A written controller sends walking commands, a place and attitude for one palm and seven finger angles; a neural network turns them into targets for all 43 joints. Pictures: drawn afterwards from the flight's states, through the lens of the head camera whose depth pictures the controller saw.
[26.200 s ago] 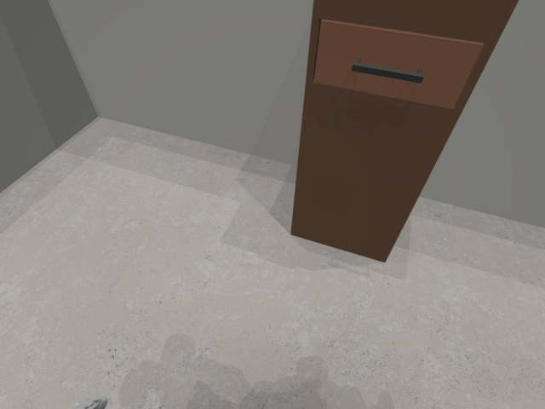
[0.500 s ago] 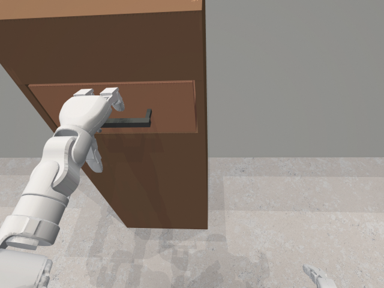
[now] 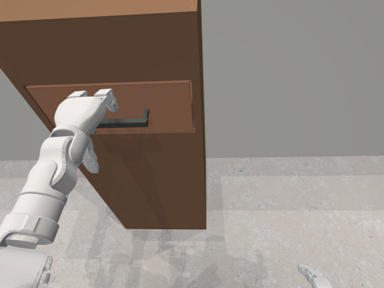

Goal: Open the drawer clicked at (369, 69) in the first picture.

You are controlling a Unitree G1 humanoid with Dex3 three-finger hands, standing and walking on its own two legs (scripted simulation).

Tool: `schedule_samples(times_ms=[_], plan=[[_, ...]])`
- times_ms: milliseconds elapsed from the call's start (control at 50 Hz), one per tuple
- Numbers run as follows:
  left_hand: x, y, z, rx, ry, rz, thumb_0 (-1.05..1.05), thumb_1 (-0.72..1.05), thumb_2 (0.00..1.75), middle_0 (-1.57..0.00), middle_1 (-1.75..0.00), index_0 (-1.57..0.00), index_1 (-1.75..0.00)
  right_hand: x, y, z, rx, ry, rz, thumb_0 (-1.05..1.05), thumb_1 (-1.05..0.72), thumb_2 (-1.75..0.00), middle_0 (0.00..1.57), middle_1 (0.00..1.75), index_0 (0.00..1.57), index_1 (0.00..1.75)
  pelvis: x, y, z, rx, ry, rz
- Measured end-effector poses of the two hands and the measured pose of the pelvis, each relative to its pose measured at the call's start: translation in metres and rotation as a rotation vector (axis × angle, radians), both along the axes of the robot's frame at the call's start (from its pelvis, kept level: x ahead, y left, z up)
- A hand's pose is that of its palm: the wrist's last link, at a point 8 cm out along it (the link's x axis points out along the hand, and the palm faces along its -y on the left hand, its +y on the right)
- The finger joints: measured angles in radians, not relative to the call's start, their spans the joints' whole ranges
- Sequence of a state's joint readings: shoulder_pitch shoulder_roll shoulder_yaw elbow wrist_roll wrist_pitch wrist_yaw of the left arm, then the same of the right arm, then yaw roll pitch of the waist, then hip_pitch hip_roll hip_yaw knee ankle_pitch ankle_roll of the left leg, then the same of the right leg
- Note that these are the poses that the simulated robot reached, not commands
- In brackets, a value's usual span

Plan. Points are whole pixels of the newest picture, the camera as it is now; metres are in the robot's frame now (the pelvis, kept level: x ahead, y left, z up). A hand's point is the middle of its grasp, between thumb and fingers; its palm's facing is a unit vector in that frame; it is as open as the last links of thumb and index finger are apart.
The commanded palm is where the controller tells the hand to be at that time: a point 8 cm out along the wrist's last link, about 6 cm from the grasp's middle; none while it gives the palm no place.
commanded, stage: lower the fingers behind the handle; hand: left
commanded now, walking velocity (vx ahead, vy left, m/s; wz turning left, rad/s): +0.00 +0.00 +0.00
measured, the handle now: (113, 118) +0.48 +0.24 +0.08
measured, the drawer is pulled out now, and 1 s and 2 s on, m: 0.00 0.00 0.00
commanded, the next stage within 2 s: lift the fingers back up to retry in 1.46 s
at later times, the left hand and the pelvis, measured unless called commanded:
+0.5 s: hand (103, 140) +0.39 +0.24 +0.09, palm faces -0.01 -0.04 -1.00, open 13.8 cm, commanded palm +0.37 +0.25 +0.15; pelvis +0.00 +0.00 +0.00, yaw -1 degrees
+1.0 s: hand (103, 141) +0.39 +0.24 +0.09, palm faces +0.02 -0.03 -1.00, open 13.9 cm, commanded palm +0.37 +0.25 +0.12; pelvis -0.01 +0.00 -0.01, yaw -1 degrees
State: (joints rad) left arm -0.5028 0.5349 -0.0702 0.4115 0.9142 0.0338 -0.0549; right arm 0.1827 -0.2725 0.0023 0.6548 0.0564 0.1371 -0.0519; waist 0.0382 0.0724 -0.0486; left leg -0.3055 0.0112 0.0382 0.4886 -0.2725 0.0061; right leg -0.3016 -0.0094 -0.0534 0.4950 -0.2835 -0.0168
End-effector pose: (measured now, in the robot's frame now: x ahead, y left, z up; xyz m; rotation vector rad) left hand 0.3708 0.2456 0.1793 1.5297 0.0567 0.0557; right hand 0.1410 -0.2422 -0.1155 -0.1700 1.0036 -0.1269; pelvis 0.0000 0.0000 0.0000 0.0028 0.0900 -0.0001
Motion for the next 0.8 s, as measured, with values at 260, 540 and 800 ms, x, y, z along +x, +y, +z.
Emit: schedule_samples(times_ms=[260,540,800], plan=[[0.004,-0.013,-0.019,-0.008,0.011,-0.052,0.00,-0.49,0.30,-0.31,-1.20,-0.31,-1.20,-0.013,-0.010,-0.002,-0.025,0.020,-0.034,0.01,-0.90,-0.90,0.20,0.29,0.20,0.30,-0.002,0.000,-0.002,0.000,0.016,-0.002],[0.001,-0.007,-0.031,-0.001,0.004,-0.008,0.00,-0.48,0.30,-0.30,-1.20,-0.31,-1.20,-0.021,-0.010,-0.005,-0.014,0.028,-0.051,0.01,-0.90,-0.90,0.20,0.29,0.20,0.30,-0.003,-0.002,-0.003,0.001,0.025,-0.013],[0.002,-0.006,-0.033,0.003,-0.011,-0.014,0.00,-0.48,0.30,-0.29,-1.26,-0.31,-1.20,-0.026,-0.016,-0.005,-0.031,0.034,-0.054,0.01,-0.90,-0.90,0.20,0.29,0.20,0.30,-0.006,-0.003,-0.006,0.002,0.038,-0.013]])
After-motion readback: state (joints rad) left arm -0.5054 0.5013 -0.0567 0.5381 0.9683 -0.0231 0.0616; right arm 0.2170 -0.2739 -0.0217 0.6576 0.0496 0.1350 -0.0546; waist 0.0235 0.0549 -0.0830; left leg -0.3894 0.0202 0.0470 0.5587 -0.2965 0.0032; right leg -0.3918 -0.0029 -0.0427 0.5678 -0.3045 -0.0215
